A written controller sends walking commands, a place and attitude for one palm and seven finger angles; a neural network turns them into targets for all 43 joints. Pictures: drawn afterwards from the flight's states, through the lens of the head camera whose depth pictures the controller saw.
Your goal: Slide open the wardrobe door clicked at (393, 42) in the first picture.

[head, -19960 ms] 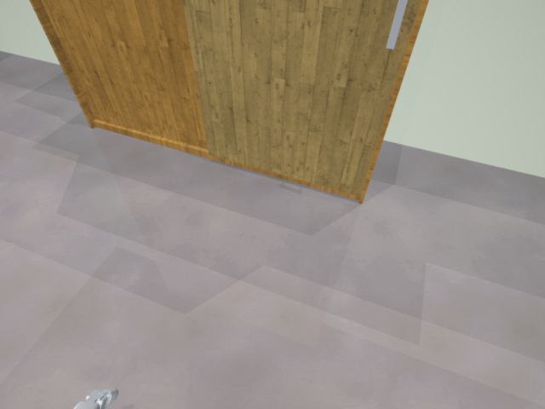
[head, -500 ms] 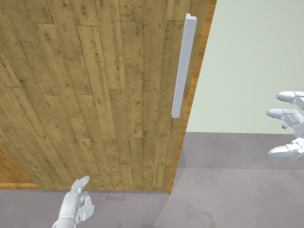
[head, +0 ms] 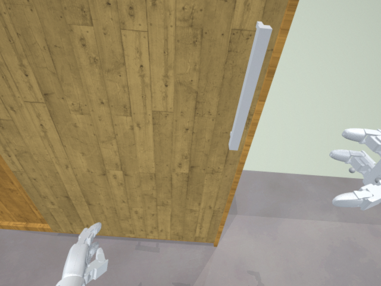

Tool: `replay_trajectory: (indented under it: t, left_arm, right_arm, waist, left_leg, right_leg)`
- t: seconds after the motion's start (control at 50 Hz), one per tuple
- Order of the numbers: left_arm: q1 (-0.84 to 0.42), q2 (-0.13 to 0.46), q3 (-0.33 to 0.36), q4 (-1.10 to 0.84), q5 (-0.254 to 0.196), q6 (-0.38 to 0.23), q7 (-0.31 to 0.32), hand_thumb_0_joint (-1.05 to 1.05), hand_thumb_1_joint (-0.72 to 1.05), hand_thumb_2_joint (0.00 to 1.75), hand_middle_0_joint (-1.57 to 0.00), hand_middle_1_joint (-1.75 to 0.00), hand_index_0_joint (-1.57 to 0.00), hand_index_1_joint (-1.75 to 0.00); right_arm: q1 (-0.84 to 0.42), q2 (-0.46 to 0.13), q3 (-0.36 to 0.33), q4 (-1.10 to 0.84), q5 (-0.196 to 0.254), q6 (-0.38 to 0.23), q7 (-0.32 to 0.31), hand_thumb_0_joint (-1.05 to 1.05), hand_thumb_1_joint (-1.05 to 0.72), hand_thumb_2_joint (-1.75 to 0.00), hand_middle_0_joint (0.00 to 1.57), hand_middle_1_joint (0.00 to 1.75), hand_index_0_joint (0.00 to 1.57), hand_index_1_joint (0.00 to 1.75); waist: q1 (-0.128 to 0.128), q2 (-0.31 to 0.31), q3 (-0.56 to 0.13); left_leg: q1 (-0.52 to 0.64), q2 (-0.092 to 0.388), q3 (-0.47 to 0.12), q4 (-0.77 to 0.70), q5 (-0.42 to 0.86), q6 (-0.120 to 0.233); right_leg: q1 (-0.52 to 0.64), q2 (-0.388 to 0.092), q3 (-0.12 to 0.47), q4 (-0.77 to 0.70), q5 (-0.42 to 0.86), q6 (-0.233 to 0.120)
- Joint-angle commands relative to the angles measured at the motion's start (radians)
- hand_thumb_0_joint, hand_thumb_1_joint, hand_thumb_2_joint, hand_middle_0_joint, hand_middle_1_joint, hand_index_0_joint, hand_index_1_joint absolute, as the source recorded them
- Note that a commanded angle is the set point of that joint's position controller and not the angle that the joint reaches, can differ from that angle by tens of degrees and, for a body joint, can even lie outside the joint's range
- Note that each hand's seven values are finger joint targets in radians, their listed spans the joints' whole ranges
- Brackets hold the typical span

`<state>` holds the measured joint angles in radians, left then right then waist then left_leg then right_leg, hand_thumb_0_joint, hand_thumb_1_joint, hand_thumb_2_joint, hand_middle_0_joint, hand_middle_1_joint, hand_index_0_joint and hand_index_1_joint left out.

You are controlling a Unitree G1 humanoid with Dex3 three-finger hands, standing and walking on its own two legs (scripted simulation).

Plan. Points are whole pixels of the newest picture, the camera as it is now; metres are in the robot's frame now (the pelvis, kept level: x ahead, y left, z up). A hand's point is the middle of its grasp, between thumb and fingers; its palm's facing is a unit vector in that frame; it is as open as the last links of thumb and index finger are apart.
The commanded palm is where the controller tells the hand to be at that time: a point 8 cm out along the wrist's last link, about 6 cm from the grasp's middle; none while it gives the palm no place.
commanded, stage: move the hooked fingers beside the handle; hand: right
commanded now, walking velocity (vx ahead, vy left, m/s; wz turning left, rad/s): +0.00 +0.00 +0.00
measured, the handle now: (244, 94) +0.52 -0.12 +0.19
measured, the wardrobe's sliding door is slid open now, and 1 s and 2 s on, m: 0.00 0.00 0.00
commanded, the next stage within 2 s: none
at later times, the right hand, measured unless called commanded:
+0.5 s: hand (326, 147) +0.33 -0.24 +0.19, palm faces +0.10 +0.99 -0.02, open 14.0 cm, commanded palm +0.30 -0.29 +0.19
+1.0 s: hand (300, 134) +0.37 -0.21 +0.19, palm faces +0.11 +0.99 -0.02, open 14.0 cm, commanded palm +0.35 -0.26 +0.19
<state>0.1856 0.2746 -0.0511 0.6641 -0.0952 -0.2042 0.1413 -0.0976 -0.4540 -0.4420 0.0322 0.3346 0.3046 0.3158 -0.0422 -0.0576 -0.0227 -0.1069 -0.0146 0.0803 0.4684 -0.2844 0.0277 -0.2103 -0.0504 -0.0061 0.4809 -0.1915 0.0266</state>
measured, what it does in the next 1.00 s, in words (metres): stands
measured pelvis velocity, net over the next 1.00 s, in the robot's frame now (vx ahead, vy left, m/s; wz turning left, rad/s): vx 0.01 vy -0.01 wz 0.01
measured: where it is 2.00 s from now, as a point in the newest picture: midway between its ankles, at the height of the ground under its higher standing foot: outside the picture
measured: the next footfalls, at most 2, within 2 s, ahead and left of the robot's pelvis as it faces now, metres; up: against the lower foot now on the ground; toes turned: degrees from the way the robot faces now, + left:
none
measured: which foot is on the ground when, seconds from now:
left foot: down 0.00-1.00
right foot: down 0.00-1.00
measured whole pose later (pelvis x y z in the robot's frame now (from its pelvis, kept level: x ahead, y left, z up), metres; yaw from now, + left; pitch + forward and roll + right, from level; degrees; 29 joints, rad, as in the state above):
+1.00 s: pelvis +0.01 -0.01 +0.00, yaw +1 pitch -3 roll +0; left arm 0.19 0.25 -0.04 0.69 -0.07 -0.11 0.13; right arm -0.38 -0.34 -0.27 0.21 0.22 0.32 0.12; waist -0.01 -0.03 -0.02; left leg -0.10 -0.01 0.07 0.43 -0.28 0.02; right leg -0.20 -0.04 -0.02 0.44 -0.19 0.02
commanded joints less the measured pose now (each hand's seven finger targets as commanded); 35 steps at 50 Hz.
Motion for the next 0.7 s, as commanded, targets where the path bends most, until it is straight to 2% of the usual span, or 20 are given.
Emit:
replay_trajectory:
  t: [0.0,0.02,0.06,0.12,0.14,0.18,0.24,0.28,0.34,0.36,0.44,0.46,0.5,0.52,0.56,0.58,0.6,0.62,0.64,0.68]
  left_arm:
    - [-0.179,0.113,0.040,-0.186,0.002,-0.062,0.009,0.00,0.90,0.90,-0.20,-0.30,-0.20,-0.30]
    - [-0.174,0.116,0.041,-0.182,0.005,-0.062,0.008,0.00,0.90,0.90,-0.20,-0.30,-0.20,-0.30]
    - [-0.174,0.106,0.036,-0.177,0.000,-0.062,0.008,0.00,0.90,0.90,-0.20,-0.30,-0.20,-0.30]
    - [-0.161,0.113,0.040,-0.163,-0.002,-0.062,0.011,0.00,0.90,0.90,-0.20,-0.30,-0.20,-0.30]
    - [-0.162,0.112,0.039,-0.166,-0.003,-0.060,0.012,0.00,0.90,0.90,-0.20,-0.30,-0.20,-0.30]
    - [-0.167,0.109,0.036,-0.167,-0.005,-0.057,0.016,0.00,0.90,0.90,-0.20,-0.30,-0.20,-0.30]
    - [-0.172,0.106,0.037,-0.177,0.000,-0.059,0.016,0.00,0.90,0.90,-0.20,-0.30,-0.20,-0.30]
    - [-0.170,0.105,0.037,-0.172,0.004,-0.056,0.016,0.00,0.90,0.90,-0.20,-0.30,-0.20,-0.30]
    - [-0.173,0.103,0.037,-0.169,0.012,-0.052,0.010,0.00,0.90,0.90,-0.20,-0.30,-0.20,-0.30]
    - [-0.173,0.101,0.036,-0.165,0.012,-0.046,0.010,0.00,0.90,0.90,-0.20,-0.30,-0.20,-0.30]
    - [-0.170,0.097,0.032,-0.159,0.010,-0.021,0.001,0.00,0.90,0.90,-0.20,-0.30,-0.20,-0.30]
    - [-0.175,0.093,0.030,-0.160,0.007,-0.017,0.000,0.00,0.90,0.90,-0.20,-0.30,-0.20,-0.30]
    - [-0.172,0.091,0.032,-0.166,0.009,-0.010,-0.003,0.00,0.90,0.90,-0.20,-0.30,-0.20,-0.30]
    - [-0.173,0.092,0.034,-0.168,0.009,-0.009,-0.005,0.00,0.90,0.90,-0.20,-0.30,-0.20,-0.30]
    - [-0.174,0.092,0.035,-0.168,0.011,-0.004,-0.003,0.00,0.90,0.90,-0.20,-0.30,-0.20,-0.30]
    - [-0.174,0.089,0.036,-0.167,0.014,-0.003,-0.002,0.00,0.90,0.90,-0.20,-0.30,-0.20,-0.30]
    - [-0.170,0.090,0.038,-0.166,0.018,-0.003,-0.002,0.00,0.90,0.90,-0.20,-0.30,-0.20,-0.30]
    - [-0.170,0.094,0.039,-0.159,0.018,0.000,-0.003,0.00,0.90,0.90,-0.20,-0.30,-0.20,-0.30]
    - [-0.174,0.090,0.037,-0.156,0.019,0.003,-0.003,0.00,0.90,0.90,-0.20,-0.30,-0.20,-0.30]
    - [-0.165,0.091,0.039,-0.143,0.023,0.011,-0.001,0.00,0.90,0.90,-0.20,-0.30,-0.20,-0.30]
  right_arm:
    - [-0.308,-0.291,-0.135,-0.250,0.022,-0.096,-0.007,0.00,0.50,-0.30,0.30,1.20,0.30,1.20]
    - [-0.300,-0.307,-0.156,-0.250,0.024,-0.104,-0.014,0.00,0.50,-0.30,0.30,1.20,0.30,1.20]
    - [-0.340,-0.243,-0.084,-0.233,0.016,-0.104,-0.013,0.00,0.50,-0.30,0.30,1.20,0.30,1.20]
    - [-0.362,-0.210,-0.037,-0.184,0.007,-0.087,-0.018,0.00,0.50,-0.30,0.30,1.20,0.30,1.20]
    - [-0.357,-0.217,-0.038,-0.173,0.001,-0.077,-0.020,0.00,0.50,-0.30,0.30,1.20,0.30,1.20]
    - [-0.429,-0.177,0.023,-0.187,-0.012,-0.070,-0.023,0.00,0.50,-0.30,0.30,1.20,0.30,1.20]
    - [-0.451,-0.182,0.021,-0.246,-0.021,-0.076,-0.045,0.00,0.50,-0.30,0.30,1.20,0.30,1.20]
    - [-0.495,-0.175,0.021,-0.254,-0.025,-0.090,-0.064,0.00,0.50,-0.30,0.30,1.20,0.30,1.20]
    - [-0.460,-0.179,-0.008,-0.250,-0.030,-0.096,-0.093,0.00,0.50,-0.30,0.30,1.20,0.30,1.20]
    - [-0.457,-0.185,-0.016,-0.224,-0.035,-0.087,-0.103,0.00,0.50,-0.30,0.30,1.20,0.30,1.20]
    - [-0.440,-0.126,0.040,-0.156,-0.062,-0.037,-0.130,0.00,0.50,-0.30,0.30,1.20,0.30,1.20]
    - [-0.485,-0.094,0.084,-0.164,-0.068,-0.027,-0.132,0.00,0.50,-0.30,0.30,1.20,0.30,1.20]
    - [-0.496,-0.067,0.111,-0.186,-0.079,-0.017,-0.142,0.00,0.50,-0.30,0.30,1.20,0.30,1.20]
    - [-0.488,-0.054,0.122,-0.201,-0.080,-0.020,-0.148,0.00,0.50,-0.30,0.30,1.20,0.30,1.20]
    - [-0.532,-0.067,0.116,-0.230,-0.081,-0.025,-0.157,0.00,0.50,-0.30,0.30,1.20,0.30,1.20]
    - [-0.564,-0.049,0.131,-0.251,-0.082,-0.035,-0.162,0.00,0.50,-0.30,0.30,1.20,0.30,1.20]
    - [-0.568,-0.064,0.109,-0.263,-0.080,-0.044,-0.170,0.00,0.50,-0.30,0.30,1.20,0.30,1.20]
    - [-0.549,-0.086,0.088,-0.252,-0.082,-0.049,-0.179,0.00,0.50,-0.30,0.30,1.20,0.30,1.20]
    - [-0.577,-0.063,0.112,-0.250,-0.085,-0.052,-0.184,0.00,0.50,-0.30,0.30,1.20,0.30,1.20]
    - [-0.575,-0.076,0.088,-0.195,-0.091,-0.049,-0.200,0.00,0.50,-0.30,0.30,1.20,0.30,1.20]
  waist:
    - [-0.015,0.028,-0.170]
    - [-0.016,0.045,-0.173]
    - [-0.002,0.005,-0.144]
    - [0.012,0.008,-0.101]
    - [0.006,-0.001,-0.100]
    - [0.022,-0.011,-0.094]
    - [0.010,-0.027,-0.153]
    - [0.014,-0.006,-0.189]
    - [-0.005,0.023,-0.227]
    - [-0.008,0.012,-0.223]
    - [-0.005,0.020,-0.174]
    - [0.006,-0.013,-0.156]
    - [0.008,-0.034,-0.157]
    - [0.008,-0.003,-0.165]
    - [0.015,-0.003,-0.191]
    - [0.019,0.003,-0.200]
    - [0.014,0.018,-0.223]
    - [0.009,0.017,-0.220]
    - [0.015,0.013,-0.218]
    - [0.012,0.046,-0.212]
  left_leg:
    - [-0.072,0.013,-0.067,-0.099,0.209,-0.056]
    - [-0.067,0.018,-0.076,-0.097,0.241,-0.061]
    - [-0.093,0.013,-0.065,-0.097,0.215,-0.053]
    - [-0.128,0.006,-0.063,-0.111,0.169,-0.048]
    - [-0.126,0.007,-0.059,-0.110,0.158,-0.046]
    - [-0.146,0.001,-0.047,-0.114,0.128,-0.039]
    - [-0.118,0.001,-0.037,-0.106,0.143,-0.028]
    - [-0.106,-0.004,-0.029,-0.099,0.148,-0.024]
    - [-0.069,-0.004,-0.023,-0.089,0.202,-0.021]
    - [-0.069,-0.004,-0.024,-0.089,0.197,-0.020]
    - [-0.077,-0.005,-0.018,-0.098,0.191,-0.019]
    - [-0.095,-0.006,-0.020,-0.104,0.174,-0.018]
    - [-0.095,-0.009,-0.016,-0.104,0.174,-0.012]
    - [-0.089,-0.012,-0.014,-0.105,0.182,-0.012]
    - [-0.085,-0.011,-0.017,-0.105,0.188,-0.012]
    - [-0.084,-0.012,-0.017,-0.104,0.199,-0.011]
    - [-0.074,-0.013,-0.015,-0.099,0.212,-0.011]
    - [-0.067,-0.015,-0.019,-0.101,0.214,-0.011]
    - [-0.070,-0.011,-0.019,-0.102,0.210,-0.011]
    - [-0.067,-0.013,-0.018,-0.101,0.209,-0.012]
  right_leg:
    - [0.138,0.061,0.002,-0.035,0.107,-0.051]
    - [0.134,0.057,0.001,-0.024,0.117,-0.051]
    - [0.137,0.060,-0.005,-0.034,0.104,-0.048]
    - [0.135,0.057,-0.002,-0.031,0.078,-0.048]
    - [0.127,0.058,0.003,-0.040,0.071,-0.049]
    - [0.143,0.059,0.008,-0.050,0.058,-0.050]
    - [0.169,0.057,0.014,-0.057,0.083,-0.050]
    - [0.188,0.054,0.020,-0.063,0.095,-0.047]
    - [0.194,0.051,0.016,-0.066,0.145,-0.048]
    - [0.188,0.051,0.011,-0.067,0.142,-0.047]
    - [0.161,0.047,0.007,-0.080,0.139,-0.044]
    - [0.165,0.048,0.006,-0.082,0.128,-0.042]
    - [0.177,0.046,0.015,-0.085,0.137,-0.040]
    - [0.182,0.043,0.014,-0.080,0.148,-0.043]
    - [0.202,0.042,0.013,-0.083,0.154,-0.044]
    - [0.212,0.043,0.014,-0.082,0.164,-0.044]
    - [0.220,0.042,0.017,-0.080,0.178,-0.043]
    - [0.214,0.040,0.010,-0.074,0.183,-0.044]
    - [0.215,0.041,0.011,-0.083,0.177,-0.043]
    - [0.203,0.043,0.009,-0.083,0.173,-0.043]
